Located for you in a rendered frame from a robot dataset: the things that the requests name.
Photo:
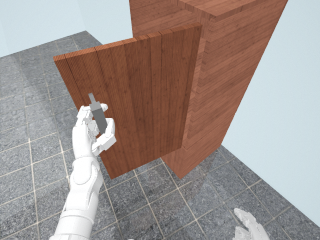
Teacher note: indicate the cupboard door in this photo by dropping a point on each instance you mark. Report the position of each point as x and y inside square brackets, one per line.
[146, 82]

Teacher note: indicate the handle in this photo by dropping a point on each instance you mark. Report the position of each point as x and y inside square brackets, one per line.
[98, 114]

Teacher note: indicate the right robot hand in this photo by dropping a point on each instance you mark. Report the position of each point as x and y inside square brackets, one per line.
[255, 231]

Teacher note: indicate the left robot hand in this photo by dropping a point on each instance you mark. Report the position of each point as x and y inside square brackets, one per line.
[85, 131]

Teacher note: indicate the robot left forearm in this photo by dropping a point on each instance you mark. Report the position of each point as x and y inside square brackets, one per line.
[79, 212]

